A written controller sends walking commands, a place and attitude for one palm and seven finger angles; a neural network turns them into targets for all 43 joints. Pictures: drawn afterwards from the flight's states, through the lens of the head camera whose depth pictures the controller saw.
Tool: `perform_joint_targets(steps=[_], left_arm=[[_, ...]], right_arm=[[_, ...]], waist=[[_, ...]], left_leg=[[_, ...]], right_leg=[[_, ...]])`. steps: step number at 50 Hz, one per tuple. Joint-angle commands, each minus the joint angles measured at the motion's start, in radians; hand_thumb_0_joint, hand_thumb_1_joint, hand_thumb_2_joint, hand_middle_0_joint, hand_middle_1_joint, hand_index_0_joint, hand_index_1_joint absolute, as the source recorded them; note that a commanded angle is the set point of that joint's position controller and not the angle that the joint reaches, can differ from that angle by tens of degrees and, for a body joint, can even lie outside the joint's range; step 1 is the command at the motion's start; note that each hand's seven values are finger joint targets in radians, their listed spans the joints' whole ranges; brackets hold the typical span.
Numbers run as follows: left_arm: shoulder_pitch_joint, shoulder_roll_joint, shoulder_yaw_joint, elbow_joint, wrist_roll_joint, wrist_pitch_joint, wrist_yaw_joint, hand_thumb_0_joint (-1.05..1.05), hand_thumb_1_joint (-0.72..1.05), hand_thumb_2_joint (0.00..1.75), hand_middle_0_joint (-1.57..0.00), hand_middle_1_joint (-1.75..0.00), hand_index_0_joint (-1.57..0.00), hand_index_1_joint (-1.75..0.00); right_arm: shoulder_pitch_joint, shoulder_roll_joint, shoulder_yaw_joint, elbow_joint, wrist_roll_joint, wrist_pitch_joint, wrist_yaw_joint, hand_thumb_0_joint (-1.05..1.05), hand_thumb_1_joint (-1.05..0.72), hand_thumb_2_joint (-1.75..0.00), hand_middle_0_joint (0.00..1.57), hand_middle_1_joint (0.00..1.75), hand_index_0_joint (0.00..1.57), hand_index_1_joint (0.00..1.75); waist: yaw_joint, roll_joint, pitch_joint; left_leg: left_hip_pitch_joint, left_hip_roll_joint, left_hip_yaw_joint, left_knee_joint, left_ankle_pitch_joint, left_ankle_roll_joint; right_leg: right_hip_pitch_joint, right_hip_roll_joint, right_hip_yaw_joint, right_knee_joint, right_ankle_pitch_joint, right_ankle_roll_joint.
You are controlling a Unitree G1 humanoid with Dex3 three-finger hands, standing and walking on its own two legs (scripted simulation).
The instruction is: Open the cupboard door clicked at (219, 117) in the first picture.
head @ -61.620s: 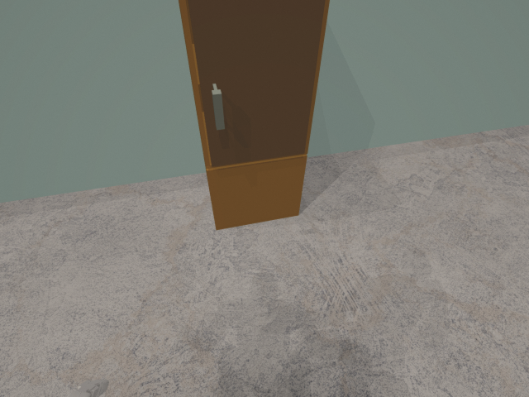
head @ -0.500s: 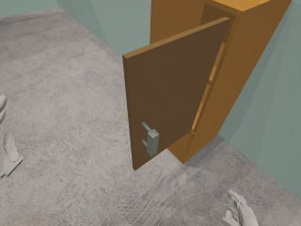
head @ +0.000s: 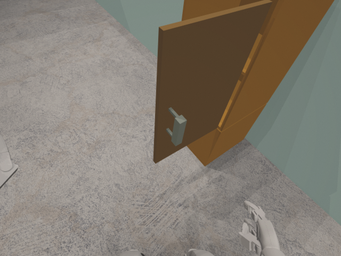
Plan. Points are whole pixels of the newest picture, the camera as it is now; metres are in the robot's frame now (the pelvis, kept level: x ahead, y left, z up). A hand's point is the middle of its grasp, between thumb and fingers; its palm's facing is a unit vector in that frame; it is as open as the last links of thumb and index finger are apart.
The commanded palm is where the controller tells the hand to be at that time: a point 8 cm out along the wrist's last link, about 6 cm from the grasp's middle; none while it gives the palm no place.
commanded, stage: stop stepping back and stand still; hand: left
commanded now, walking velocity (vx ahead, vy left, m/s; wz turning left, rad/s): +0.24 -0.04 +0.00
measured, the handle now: (174, 126) +0.51 +0.02 -0.07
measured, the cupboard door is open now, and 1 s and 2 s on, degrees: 89 89 89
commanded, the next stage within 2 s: let the arm hang, fingers relaxed in 0.86 s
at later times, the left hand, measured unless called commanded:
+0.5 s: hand (49, 198) +0.17 +0.20 +0.16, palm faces +0.39 -0.82 -0.42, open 7.4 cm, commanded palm +0.10 +0.25 +0.18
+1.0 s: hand (60, 222) +0.15 +0.19 +0.13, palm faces +0.29 -0.83 -0.47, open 7.4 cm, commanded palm none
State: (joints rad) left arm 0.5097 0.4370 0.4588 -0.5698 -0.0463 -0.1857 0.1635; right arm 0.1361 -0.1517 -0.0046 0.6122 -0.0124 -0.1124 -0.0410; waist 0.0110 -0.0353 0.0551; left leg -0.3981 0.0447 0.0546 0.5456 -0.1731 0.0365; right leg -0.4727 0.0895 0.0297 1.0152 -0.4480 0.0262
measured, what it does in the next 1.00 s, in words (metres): steps on the spot: right foot, then left foot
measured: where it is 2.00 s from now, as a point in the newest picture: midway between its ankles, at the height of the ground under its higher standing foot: outside the picture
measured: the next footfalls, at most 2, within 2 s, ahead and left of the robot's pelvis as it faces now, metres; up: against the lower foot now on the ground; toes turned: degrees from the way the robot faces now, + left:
right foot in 0.18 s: -0.07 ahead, -0.12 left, +0.00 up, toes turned -5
left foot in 0.40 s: +0.01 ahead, +0.07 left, +0.00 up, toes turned +0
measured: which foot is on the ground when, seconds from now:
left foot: down 0.00-0.20, up 0.22-0.38, down 0.40-0.62, up 0.64-0.86, down 0.88-1.00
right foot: up 0.00-0.16, down 0.18-1.00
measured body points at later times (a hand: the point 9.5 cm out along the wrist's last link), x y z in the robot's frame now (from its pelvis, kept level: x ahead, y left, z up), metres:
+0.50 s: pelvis -0.06 -0.04 -0.01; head -0.07 -0.04 +0.44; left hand +0.15 +0.24 +0.19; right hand +0.06 -0.32 -0.09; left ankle -0.03 +0.06 -0.73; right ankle -0.15 -0.12 -0.72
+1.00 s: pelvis -0.08 -0.05 +0.01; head -0.06 -0.05 +0.45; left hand +0.13 +0.23 +0.15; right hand +0.07 -0.30 -0.09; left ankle -0.07 +0.08 -0.73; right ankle -0.11 -0.12 -0.73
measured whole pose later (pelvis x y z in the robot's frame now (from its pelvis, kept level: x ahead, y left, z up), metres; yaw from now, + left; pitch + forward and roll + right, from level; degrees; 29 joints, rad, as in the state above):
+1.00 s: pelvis -0.08 -0.05 +0.01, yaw -3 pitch +1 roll +0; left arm 0.43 0.38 0.30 -0.31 0.01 -0.19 0.13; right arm 0.17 -0.23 -0.01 0.69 0.00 -0.12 -0.04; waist 0.01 0.00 0.04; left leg -0.26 0.02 0.03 0.50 -0.23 -0.01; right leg -0.21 0.05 -0.06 0.50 -0.28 -0.06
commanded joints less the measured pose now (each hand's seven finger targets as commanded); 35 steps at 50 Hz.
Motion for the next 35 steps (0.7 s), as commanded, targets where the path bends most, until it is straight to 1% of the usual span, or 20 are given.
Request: perform_joint_targets(steps=[1, 3, 6, 7, 9, 10, 11, 12, 13, 15, 19, 21, 23, 24, 25, 29, 30, 32, 34, 35], left_arm=[[0.031, 0.132, 0.076, -0.312, -0.011, -0.061, 0.013, 0.0, 0.9, 0.9, -0.2, -0.3, -0.2, -0.3], [0.035, 0.144, 0.091, -0.274, -0.013, -0.047, 0.024, 0.0, 0.9, 0.9, -0.2, -0.3, -0.2, -0.3], [0.087, 0.161, 0.116, -0.186, -0.015, -0.033, 0.027, 0.0, 0.9, 0.9, -0.2, -0.3, -0.2, -0.3], [0.109, 0.174, 0.128, -0.159, -0.015, -0.031, 0.024, 0.0, 0.9, 0.9, -0.2, -0.3, -0.2, -0.3], [0.128, 0.225, 0.17, -0.124, -0.021, -0.035, 0.019, 0.0, 0.9, 0.9, -0.2, -0.3, -0.2, -0.3], [0.081, 0.243, 0.171, -0.138, -0.026, -0.044, 0.024, 0.0, 0.9, 0.9, -0.2, -0.3, -0.2, -0.3], [0.056, 0.236, 0.16, -0.134, -0.024, -0.052, 0.028, 0.0, 0.9, 0.9, -0.2, -0.3, -0.2, -0.3], [0.073, 0.196, 0.131, -0.101, -0.021, -0.047, 0.024, 0.0, 0.9, 0.9, -0.2, -0.3, -0.2, -0.3], [0.065, 0.193, 0.127, -0.096, -0.012, -0.05, 0.026, 0.0, 0.9, 0.9, -0.2, -0.3, -0.2, -0.3], [0.002, 0.175, 0.091, -0.071, 0.001, -0.059, 0.028, 0.0, 0.9, 0.9, -0.2, -0.3, -0.2, -0.3], [-0.089, 0.159, 0.045, -0.031, 0.005, -0.068, 0.025, 0.0, 0.9, 0.9, -0.2, -0.3, -0.2, -0.3], [-0.084, 0.167, 0.053, -0.053, 0.002, -0.08, 0.026, 0.0, 0.9, 0.9, -0.2, -0.3, -0.2, -0.3], [-0.056, 0.176, 0.078, -0.087, 0.009, -0.085, 0.028, 0.0, 0.9, 0.9, -0.2, -0.3, -0.2, -0.3], [-0.017, 0.203, 0.102, -0.102, 0.008, -0.084, 0.024, 0.0, 0.9, 0.9, -0.2, -0.3, -0.2, -0.3], [-0.009, 0.176, 0.081, -0.125, 0.01, -0.076, 0.018, 0.0, 0.9, 0.9, -0.2, -0.3, -0.2, -0.3], [0.063, 0.21, 0.155, -0.114, 0.011, -0.072, 0.022, 0.0, 0.9, 0.9, -0.2, -0.3, -0.2, -0.3], [0.063, 0.192, 0.142, -0.092, 0.012, -0.077, 0.021, 0.0, 0.9, 0.9, -0.2, -0.3, -0.2, -0.3], [0.081, 0.163, 0.115, -0.06, 0.003, -0.07, 0.018, 0.0, 0.9, 0.9, -0.2, -0.3, -0.2, -0.3], [0.047, 0.155, 0.113, -0.033, 0.004, -0.089, 0.021, 0.0, 0.9, 0.9, -0.2, -0.3, -0.2, -0.3], [0.031, 0.153, 0.103, -0.005, 0.005, -0.093, 0.024, 0.0, 0.9, 0.9, -0.2, -0.3, -0.2, -0.3]], right_arm=[[-0.017, -0.172, -0.057, -0.142, 0.012, -0.073, 0.004, 0.0, -0.9, -0.9, 0.2, 0.3, 0.2, 0.3], [-0.016, -0.17, -0.042, -0.145, 0.005, -0.075, -0.006, 0.0, -0.9, -0.9, 0.2, 0.3, 0.2, 0.3], [-0.009, -0.162, -0.031, -0.148, 0.007, -0.055, -0.019, 0.0, -0.9, -0.9, 0.2, 0.3, 0.2, 0.3], [-0.005, -0.156, -0.03, -0.146, 0.01, -0.044, -0.018, 0.0, -0.9, -0.9, 0.2, 0.3, 0.2, 0.3], [-0.005, -0.152, -0.029, -0.137, -0.005, -0.011, -0.011, 0.0, -0.9, -0.9, 0.2, 0.3, 0.2, 0.3], [-0.005, -0.151, -0.019, -0.122, -0.006, -0.004, -0.012, 0.0, -0.9, -0.9, 0.2, 0.3, 0.2, 0.3], [-0.006, -0.151, -0.02, -0.129, 0.008, -0.011, -0.011, 0.0, -0.9, -0.9, 0.2, 0.3, 0.2, 0.3], [-0.005, -0.156, -0.027, -0.129, 0.027, -0.015, -0.01, 0.0, -0.9, -0.9, 0.2, 0.3, 0.2, 0.3], [-0.011, -0.161, -0.025, -0.13, 0.031, -0.016, -0.011, 0.0, -0.9, -0.9, 0.2, 0.3, 0.2, 0.3], [-0.029, -0.157, -0.018, -0.125, 0.03, -0.021, -0.021, 0.0, -0.9, -0.9, 0.2, 0.3, 0.2, 0.3], [-0.01, -0.185, -0.032, -0.097, 0.024, -0.032, -0.034, 0.0, -0.9, -0.9, 0.2, 0.3, 0.2, 0.3], [0.021, -0.212, -0.048, -0.112, 0.027, -0.026, -0.034, 0.0, -0.9, -0.9, 0.2, 0.3, 0.2, 0.3], [0.035, -0.199, -0.053, -0.125, 0.024, -0.029, -0.017, 0.0, -0.9, -0.9, 0.2, 0.3, 0.2, 0.3], [0.027, -0.184, -0.048, -0.117, 0.012, -0.04, -0.018, 0.0, -0.9, -0.9, 0.2, 0.3, 0.2, 0.3], [0.013, -0.178, -0.044, -0.116, 0.011, -0.045, -0.015, 0.0, -0.9, -0.9, 0.2, 0.3, 0.2, 0.3], [-0.012, -0.175, -0.035, -0.154, 0.025, -0.045, -0.03, 0.0, -0.9, -0.9, 0.2, 0.3, 0.2, 0.3], [-0.008, -0.159, -0.034, -0.163, 0.024, -0.038, -0.029, 0.0, -0.9, -0.9, 0.2, 0.3, 0.2, 0.3], [0.006, -0.16, -0.053, -0.152, 0.024, -0.024, -0.017, 0.0, -0.9, -0.9, 0.2, 0.3, 0.2, 0.3], [0.0, -0.172, -0.052, -0.132, 0.022, -0.03, -0.017, 0.0, -0.9, -0.9, 0.2, 0.3, 0.2, 0.3], [0.023, -0.157, -0.038, -0.113, 0.019, -0.032, -0.019, 0.0, -0.9, -0.9, 0.2, 0.3, 0.2, 0.3]], waist=[[-0.022, 0.264, -0.23], [-0.031, 0.293, -0.187], [-0.028, 0.261, -0.157], [-0.03, 0.192, -0.166], [-0.033, 0.008, -0.177], [-0.026, -0.042, -0.167], [-0.014, -0.096, -0.18], [-0.014, -0.174, -0.186], [-0.013, -0.173, -0.193], [-0.013, -0.108, -0.149], [-0.043, -0.022, -0.126], [-0.045, 0.081, -0.197], [-0.021, 0.207, -0.209], [-0.012, 0.236, -0.173], [-0.017, 0.207, -0.113], [-0.009, 0.177, -0.039], [-0.02, 0.079, -0.03], [-0.02, -0.162, -0.013], [-0.027, -0.084, -0.045], [-0.032, -0.062, -0.071]], left_leg=[[0.175, 0.229, -0.193, -0.257, -0.015, 0.084], [0.099, 0.203, -0.207, -0.362, -0.337, 0.06], [0.038, 0.114, -0.121, -0.342, -0.415, -0.007], [0.062, 0.059, -0.051, -0.249, -0.346, -0.033], [0.13, -0.007, -0.013, 0.078, -0.151, -0.059], [0.08, -0.003, -0.023, 0.174, -0.097, -0.052], [-0.04, -0.011, -0.02, 0.237, -0.103, -0.048], [-0.144, -0.03, -0.022, 0.281, -0.13, -0.044], [-0.187, -0.028, -0.011, 0.274, -0.153, -0.035], [-0.172, -0.029, 0.005, 0.191, -0.156, -0.022], [0.17, -0.083, 0.056, -0.059, 0.081, 0.019], [0.377, 0.036, -0.071, -0.044, 0.406, 0.086], [0.46, 0.176, -0.24, -0.053, 0.642, 0.167], [0.374, 0.196, -0.272, -0.106, 0.552, 0.166], [0.209, 0.195, -0.275, -0.168, 0.378, 0.141], [-0.132, 0.091, -0.092, -0.204, -0.25, 0.032], [-0.141, 0.031, -0.06, -0.109, -0.291, -0.002], [-0.079, -0.052, -0.038, 0.268, -0.22, -0.046], [-0.094, -0.038, -0.085, 0.409, -0.215, -0.05], [-0.113, -0.012, -0.098, 0.355, -0.204, -0.049]], right_leg=[[0.109, -0.039, -0.049, -0.142, -0.04, 0.008], [0.213, -0.025, -0.096, -0.304, -0.079, -0.007], [0.381, -0.015, -0.154, -0.628, 0.006, -0.036], [0.375, -0.051, -0.118, -0.713, 0.039, -0.059], [0.183, -0.272, 0.153, -0.829, 0.052, -0.155], [0.183, -0.363, 0.214, -0.828, 0.206, -0.178], [0.308, -0.376, 0.218, -0.77, 0.474, -0.17], [0.439, -0.335, 0.194, -0.689, 0.76, -0.116], [0.517, -0.337, 0.158, -0.634, 0.946, -0.091], [0.531, -0.345, 0.127, -0.588, 1.033, -0.096], [0.345, -0.268, 0.037, -0.47, 1.002, -0.016], [0.213, -0.167, -0.016, -0.291, 0.846, 0.055], [0.038, -0.095, -0.023, -0.18, 0.164, 0.045], [0.055, -0.093, -0.023, -0.221, -0.04, 0.015], [0.16, -0.102, -0.032, -0.28, -0.07, -0.006], [0.423, -0.115, -0.055, -0.553, 0.143, -0.03], [0.382, -0.165, 0.051, -0.645, 0.107, -0.062], [0.185, -0.376, 0.437, -0.875, -0.059, -0.146], [0.214, -0.384, 0.405, -0.833, 0.19, -0.141], [0.305, -0.373, 0.302, -0.764, 0.333, -0.153]])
